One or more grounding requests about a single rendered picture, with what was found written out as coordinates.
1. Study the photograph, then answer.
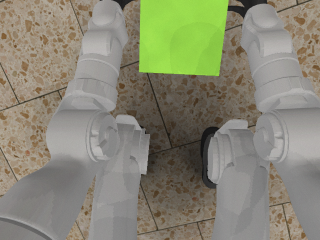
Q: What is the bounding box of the carton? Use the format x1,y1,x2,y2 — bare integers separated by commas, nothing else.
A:
139,0,229,76

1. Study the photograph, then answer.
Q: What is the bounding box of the robot left forearm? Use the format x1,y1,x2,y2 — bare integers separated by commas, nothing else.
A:
46,0,129,144

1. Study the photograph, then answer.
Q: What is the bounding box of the right robot upper arm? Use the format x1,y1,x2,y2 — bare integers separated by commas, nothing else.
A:
253,107,320,240

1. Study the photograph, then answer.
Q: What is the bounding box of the left robot shin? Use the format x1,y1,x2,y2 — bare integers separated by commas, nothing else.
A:
115,114,142,131

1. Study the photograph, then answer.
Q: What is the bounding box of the left robot upper arm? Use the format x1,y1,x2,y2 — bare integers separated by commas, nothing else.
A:
0,109,120,240

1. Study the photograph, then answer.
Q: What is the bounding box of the right robot hand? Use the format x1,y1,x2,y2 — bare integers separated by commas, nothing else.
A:
227,0,268,19

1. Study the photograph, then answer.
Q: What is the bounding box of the left robot hand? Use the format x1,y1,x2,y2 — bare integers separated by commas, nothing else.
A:
99,0,135,10

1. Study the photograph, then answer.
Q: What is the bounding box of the robot right forearm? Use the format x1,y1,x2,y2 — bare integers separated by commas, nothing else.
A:
240,3,320,113

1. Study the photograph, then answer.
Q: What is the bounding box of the left robot thigh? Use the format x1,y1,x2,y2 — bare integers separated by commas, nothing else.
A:
88,123,150,240

